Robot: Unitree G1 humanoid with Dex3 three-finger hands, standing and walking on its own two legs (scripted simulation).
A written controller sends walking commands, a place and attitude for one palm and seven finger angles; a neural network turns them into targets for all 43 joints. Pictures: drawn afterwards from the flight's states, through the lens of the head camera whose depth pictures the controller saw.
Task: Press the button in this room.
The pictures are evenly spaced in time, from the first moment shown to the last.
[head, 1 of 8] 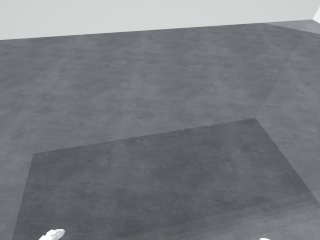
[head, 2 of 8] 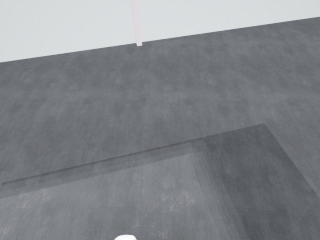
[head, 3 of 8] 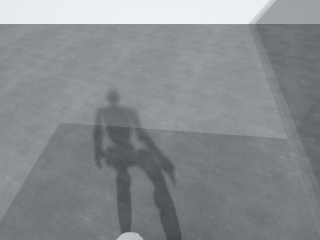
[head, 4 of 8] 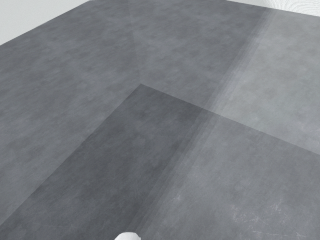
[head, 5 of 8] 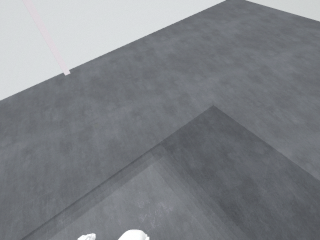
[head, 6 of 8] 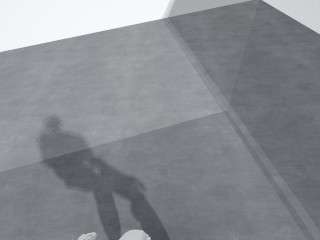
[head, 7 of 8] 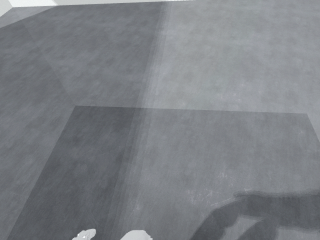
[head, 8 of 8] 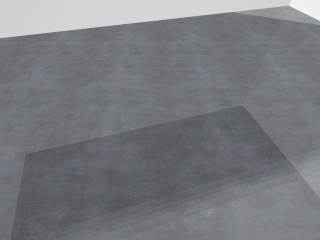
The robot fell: no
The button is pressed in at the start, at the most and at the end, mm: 0 0 0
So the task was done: no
